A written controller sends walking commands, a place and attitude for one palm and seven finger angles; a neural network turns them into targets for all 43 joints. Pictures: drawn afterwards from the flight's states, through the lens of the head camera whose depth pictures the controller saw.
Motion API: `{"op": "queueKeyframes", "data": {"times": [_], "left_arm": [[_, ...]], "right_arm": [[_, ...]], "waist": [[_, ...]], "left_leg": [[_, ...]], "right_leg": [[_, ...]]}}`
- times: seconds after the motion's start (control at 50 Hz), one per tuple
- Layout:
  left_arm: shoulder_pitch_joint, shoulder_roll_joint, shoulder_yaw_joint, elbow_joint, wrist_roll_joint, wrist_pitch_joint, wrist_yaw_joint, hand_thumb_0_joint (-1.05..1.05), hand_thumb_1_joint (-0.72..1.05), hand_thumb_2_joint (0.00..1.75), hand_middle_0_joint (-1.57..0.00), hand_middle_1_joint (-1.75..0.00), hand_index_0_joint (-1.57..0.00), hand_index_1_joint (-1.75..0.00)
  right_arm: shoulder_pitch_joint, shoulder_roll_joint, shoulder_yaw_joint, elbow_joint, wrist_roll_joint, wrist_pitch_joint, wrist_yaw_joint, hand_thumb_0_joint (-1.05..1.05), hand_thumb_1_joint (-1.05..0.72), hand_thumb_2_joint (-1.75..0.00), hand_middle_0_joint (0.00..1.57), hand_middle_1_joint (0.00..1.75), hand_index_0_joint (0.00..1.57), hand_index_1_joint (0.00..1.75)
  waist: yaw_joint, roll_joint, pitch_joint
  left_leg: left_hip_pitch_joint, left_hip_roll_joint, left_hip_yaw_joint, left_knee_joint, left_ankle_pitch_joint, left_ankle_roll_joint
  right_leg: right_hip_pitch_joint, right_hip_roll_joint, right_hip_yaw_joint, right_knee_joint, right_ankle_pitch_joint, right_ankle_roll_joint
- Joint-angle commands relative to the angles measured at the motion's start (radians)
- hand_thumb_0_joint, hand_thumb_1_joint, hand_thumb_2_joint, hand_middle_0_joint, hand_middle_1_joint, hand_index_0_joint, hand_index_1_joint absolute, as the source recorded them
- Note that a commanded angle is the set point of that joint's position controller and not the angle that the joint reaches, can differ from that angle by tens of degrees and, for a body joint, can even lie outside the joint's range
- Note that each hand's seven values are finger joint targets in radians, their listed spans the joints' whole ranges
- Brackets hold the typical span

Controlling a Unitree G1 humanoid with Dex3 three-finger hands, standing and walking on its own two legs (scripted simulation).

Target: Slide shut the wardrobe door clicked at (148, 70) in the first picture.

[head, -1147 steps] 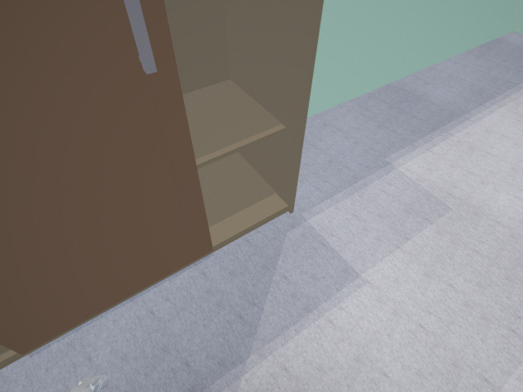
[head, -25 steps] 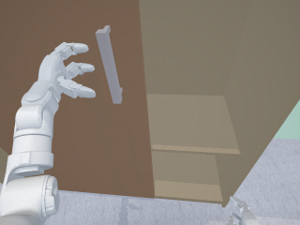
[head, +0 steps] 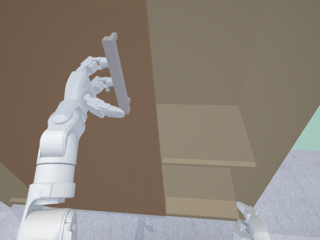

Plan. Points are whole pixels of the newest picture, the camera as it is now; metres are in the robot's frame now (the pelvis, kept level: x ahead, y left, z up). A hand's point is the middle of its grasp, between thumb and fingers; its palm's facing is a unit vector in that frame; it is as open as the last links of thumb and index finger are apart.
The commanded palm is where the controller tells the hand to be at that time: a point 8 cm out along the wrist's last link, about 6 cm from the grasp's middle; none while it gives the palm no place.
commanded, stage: feel for the door with the fingertips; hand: left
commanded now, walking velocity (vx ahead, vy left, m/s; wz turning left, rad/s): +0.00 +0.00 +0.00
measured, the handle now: (120, 76) +0.43 +0.12 +0.24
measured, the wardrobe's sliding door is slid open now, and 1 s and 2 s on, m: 0.42 0.42 0.42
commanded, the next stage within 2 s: slide the fingers in behind the handle in 0.28 s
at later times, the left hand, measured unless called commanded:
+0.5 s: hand (101, 84) +0.39 +0.16 +0.24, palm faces +0.03 -1.00 -0.04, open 14.0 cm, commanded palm +0.37 +0.20 +0.23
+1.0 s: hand (110, 87) +0.38 +0.14 +0.24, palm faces -0.01 -1.00 -0.02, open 14.0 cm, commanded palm +0.36 +0.19 +0.23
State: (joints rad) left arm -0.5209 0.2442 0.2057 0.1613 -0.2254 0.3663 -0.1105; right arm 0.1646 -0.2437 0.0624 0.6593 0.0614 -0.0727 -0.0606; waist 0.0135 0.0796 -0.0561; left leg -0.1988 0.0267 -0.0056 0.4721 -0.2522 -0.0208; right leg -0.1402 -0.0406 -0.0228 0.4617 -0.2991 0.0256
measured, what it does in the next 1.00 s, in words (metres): stands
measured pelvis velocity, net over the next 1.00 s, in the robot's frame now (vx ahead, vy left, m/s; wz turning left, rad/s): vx -0.01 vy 0.00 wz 0.00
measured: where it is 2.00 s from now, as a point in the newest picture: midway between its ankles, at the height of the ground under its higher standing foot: outside the picture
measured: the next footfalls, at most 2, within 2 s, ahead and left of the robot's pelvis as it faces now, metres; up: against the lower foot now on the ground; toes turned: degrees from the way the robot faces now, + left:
none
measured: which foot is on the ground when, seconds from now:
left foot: down 0.00-1.00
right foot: down 0.00-1.00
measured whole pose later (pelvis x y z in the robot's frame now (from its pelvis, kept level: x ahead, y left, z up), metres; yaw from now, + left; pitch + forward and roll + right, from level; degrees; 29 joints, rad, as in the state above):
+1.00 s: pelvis -0.01 +0.00 +0.00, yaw +0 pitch -2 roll +0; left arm -0.61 0.25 0.19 0.30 -0.20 0.30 -0.08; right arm 0.19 -0.24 0.06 0.68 0.06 -0.10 -0.07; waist 0.00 0.07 -0.04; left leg -0.20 0.03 -0.01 0.46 -0.23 -0.02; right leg -0.14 -0.04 -0.02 0.45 -0.28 0.03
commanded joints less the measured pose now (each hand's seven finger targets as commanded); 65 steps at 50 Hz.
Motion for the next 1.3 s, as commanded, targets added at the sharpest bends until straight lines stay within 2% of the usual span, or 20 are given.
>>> {"op": "queueKeyframes", "data": {"times": [0.0,0.04,0.14,0.26,0.34,0.36,0.44,0.46,0.62,0.68,0.74,0.8,0.84,0.9,0.94,0.96,1.06,1.16,1.2,1.28], "left_arm": [[-0.515,0.246,0.095,-0.2,0.004,-0.06,0.019,0.0,-0.5,0.3,-0.3,-1.2,-0.3,-1.2],[-0.555,0.261,0.091,-0.172,0.014,-0.067,0.025,0.0,-0.5,0.3,-0.3,-1.2,-0.3,-1.2],[-0.586,0.185,0.013,-0.125,0.015,-0.094,0.0,0.0,-0.5,0.3,-0.3,-1.2,-0.3,-1.2],[-0.629,0.142,-0.015,-0.039,-0.008,-0.102,-0.02,0.0,-0.5,0.3,-0.3,-1.2,-0.3,-1.2],[-0.668,0.185,0.005,-0.013,0.011,-0.127,-0.012,0.0,-0.5,0.3,-0.3,-1.2,-0.3,-1.2],[-0.684,0.163,-0.012,-0.012,0.009,-0.132,-0.012,0.0,-0.5,0.3,-0.3,-1.2,-0.3,-1.2],[-0.656,0.21,0.03,0.033,0.012,-0.148,-0.013,0.0,-0.5,0.3,-0.3,-1.2,-0.3,-1.2],[-0.652,0.179,0.007,0.018,0.007,-0.152,-0.019,0.0,-0.5,0.3,-0.3,-1.2,-0.3,-1.2],[-0.62,0.233,0.053,0.037,0.007,-0.163,-0.028,0.0,-0.5,0.3,-0.3,-1.2,-0.3,-1.2],[-0.628,0.169,-0.005,0.016,0.008,-0.164,-0.023,0.0,-0.5,0.3,-0.3,-1.2,-0.3,-1.2],[-0.583,0.192,0.023,0.012,0.005,-0.154,-0.013,0.0,-0.5,0.3,-0.3,-1.2,-0.3,-1.2],[-0.612,0.178,0.022,-0.073,0.004,-0.156,0.001,0.0,-0.5,0.3,-0.3,-1.2,-0.3,-1.2],[-0.571,0.235,0.074,-0.065,0.008,-0.153,0.017,0.0,-0.5,0.3,-0.3,-1.2,-0.3,-1.2],[-0.575,0.197,0.047,-0.091,0.013,-0.142,0.026,0.0,-0.5,0.3,-0.3,-1.2,-0.3,-1.2],[-0.562,0.223,0.066,-0.085,0.022,-0.134,0.037,0.0,-0.5,0.3,-0.3,-1.2,-0.3,-1.2],[-0.56,0.188,0.039,-0.116,0.022,-0.132,0.037,0.0,-0.5,0.3,-0.3,-1.2,-0.3,-1.2],[-0.569,0.119,-0.014,-0.117,0.014,-0.106,0.04,0.0,-0.5,0.3,-0.3,-1.2,-0.3,-1.2],[-0.566,0.123,-0.013,-0.15,0.018,-0.095,0.047,0.0,-0.5,0.3,-0.3,-1.2,-0.3,-1.2],[-0.572,0.074,-0.055,-0.163,0.017,-0.09,0.046,0.0,-0.5,0.3,-0.3,-1.2,-0.3,-1.2],[-0.557,0.111,-0.017,-0.16,0.012,-0.083,0.047,0.0,-0.5,0.3,-0.3,-1.2,-0.3,-1.2]], "right_arm": [[-0.155,-0.113,-0.037,-0.156,-0.004,-0.043,-0.022,0.0,-0.9,-0.9,0.2,0.3,0.2,0.3],[-0.147,-0.111,-0.034,-0.141,-0.007,-0.038,-0.025,0.0,-0.9,-0.9,0.2,0.3,0.2,0.3],[-0.129,-0.106,-0.036,-0.136,-0.003,-0.045,-0.023,0.0,-0.9,-0.9,0.2,0.3,0.2,0.3],[-0.115,-0.117,-0.046,-0.124,0.003,-0.058,-0.024,0.0,-0.9,-0.9,0.2,0.3,0.2,0.3],[-0.098,-0.12,-0.049,-0.108,-0.002,-0.06,-0.024,0.0,-0.9,-0.9,0.2,0.3,0.2,0.3],[-0.1,-0.116,-0.047,-0.111,0.001,-0.064,-0.023,0.0,-0.9,-0.9,0.2,0.3,0.2,0.3],[-0.086,-0.123,-0.05,-0.105,-0.002,-0.067,-0.022,0.0,-0.9,-0.9,0.2,0.3,0.2,0.3],[-0.092,-0.117,-0.048,-0.116,0.0,-0.071,-0.021,0.0,-0.9,-0.9,0.2,0.3,0.2,0.3],[-0.088,-0.122,-0.047,-0.125,0.003,-0.085,-0.023,0.0,-0.9,-0.9,0.2,0.3,0.2,0.3],[-0.092,-0.112,-0.043,-0.129,0.006,-0.09,-0.019,0.0,-0.9,-0.9,0.2,0.3,0.2,0.3],[-0.093,-0.119,-0.048,-0.127,0.004,-0.092,-0.019,0.0,-0.9,-0.9,0.2,0.3,0.2,0.3],[-0.104,-0.111,-0.045,-0.139,0.001,-0.1,-0.015,0.0,-0.9,-0.9,0.2,0.3,0.2,0.3],[-0.101,-0.117,-0.045,-0.129,-0.004,-0.095,-0.016,0.0,-0.9,-0.9,0.2,0.3,0.2,0.3],[-0.115,-0.108,-0.042,-0.138,-0.001,-0.088,-0.015,0.0,-0.9,-0.9,0.2,0.3,0.2,0.3],[-0.11,-0.113,-0.042,-0.131,-0.006,-0.08,-0.014,0.0,-0.9,-0.9,0.2,0.3,0.2,0.3],[-0.118,-0.104,-0.04,-0.143,-0.003,-0.077,-0.011,0.0,-0.9,-0.9,0.2,0.3,0.2,0.3],[-0.125,-0.102,-0.041,-0.141,-0.003,-0.071,-0.011,0.0,-0.9,-0.9,0.2,0.3,0.2,0.3],[-0.134,-0.1,-0.043,-0.14,-0.005,-0.061,-0.013,0.0,-0.9,-0.9,0.2,0.3,0.2,0.3],[-0.139,-0.094,-0.041,-0.144,-0.003,-0.061,-0.011,0.0,-0.9,-0.9,0.2,0.3,0.2,0.3],[-0.145,-0.1,-0.041,-0.14,-0.008,-0.049,-0.011,0.0,-0.9,-0.9,0.2,0.3,0.2,0.3]], "waist": [[-0.008,-0.12,-0.224],[-0.014,-0.081,-0.203],[-0.031,-0.019,-0.248],[-0.043,-0.113,-0.226],[-0.038,-0.071,-0.22],[-0.046,-0.066,-0.216],[-0.031,-0.078,-0.222],[-0.033,-0.076,-0.234],[-0.022,-0.084,-0.212],[-0.031,-0.046,-0.186],[-0.021,-0.09,-0.2],[-0.019,-0.067,-0.242],[-0.005,-0.09,-0.238],[-0.012,-0.091,-0.22],[-0.005,-0.083,-0.221],[-0.007,-0.049,-0.225],[-0.022,-0.088,-0.206],[-0.021,-0.076,-0.245],[-0.027,-0.085,-0.245],[-0.018,-0.115,-0.247]], "left_leg": [[0.147,-0.038,0.018,-0.033,0.252,0.058],[0.143,-0.041,0.018,-0.032,0.24,0.058],[0.183,-0.046,0.013,-0.018,0.279,0.053],[0.168,-0.046,0.001,-0.026,0.242,0.059],[0.164,-0.048,0.002,-0.026,0.236,0.058],[0.167,-0.049,0.001,-0.027,0.224,0.059],[0.15,-0.047,-0.005,-0.031,0.216,0.057],[0.159,-0.048,-0.003,-0.033,0.214,0.058],[0.133,-0.04,-0.001,-0.044,0.171,0.058],[0.133,-0.04,-0.006,-0.051,0.138,0.054],[0.134,-0.035,-0.006,-0.05,0.147,0.055],[0.159,-0.039,-0.005,-0.048,0.18,0.053],[0.143,-0.036,-0.001,-0.047,0.197,0.054],[0.143,-0.035,0.008,-0.051,0.197,0.055],[0.137,-0.035,0.007,-0.049,0.211,0.052],[0.148,-0.036,0.008,-0.051,0.22,0.051],[0.156,-0.036,0.006,-0.046,0.222,0.053],[0.179,-0.039,0.01,-0.038,0.255,0.054],[0.191,-0.041,0.011,-0.032,0.27,0.055],[0.175,-0.045,0.012,-0.032,0.278,0.056]], "right_leg": [[-0.009,0.054,-0.034,-0.059,0.329,-0.033],[-0.013,0.052,-0.03,-0.069,0.31,-0.037],[-0.003,0.053,-0.035,-0.059,0.361,-0.045],[-0.029,0.056,-0.043,-0.065,0.337,-0.039],[-0.032,0.053,-0.04,-0.066,0.313,-0.042],[-0.044,0.053,-0.038,-0.071,0.302,-0.041],[-0.028,0.053,-0.041,-0.068,0.282,-0.044],[-0.029,0.053,-0.039,-0.067,0.284,-0.042],[-0.037,0.054,-0.037,-0.074,0.229,-0.04],[-0.062,0.055,-0.039,-0.081,0.184,-0.041],[-0.048,0.058,-0.043,-0.082,0.19,-0.04],[-0.035,0.056,-0.04,-0.073,0.224,-0.041],[-0.014,0.057,-0.04,-0.073,0.24,-0.039],[-0.021,0.057,-0.037,-0.075,0.248,-0.036],[-0.005,0.056,-0.039,-0.074,0.257,-0.041],[-0.007,0.056,-0.038,-0.07,0.268,-0.042],[-0.024,0.059,-0.044,-0.075,0.281,-0.039],[-0.005,0.057,-0.039,-0.067,0.324,-0.04],[-0.014,0.058,-0.043,-0.063,0.343,-0.039],[0.01,0.056,-0.042,-0.059,0.37,-0.038]]}}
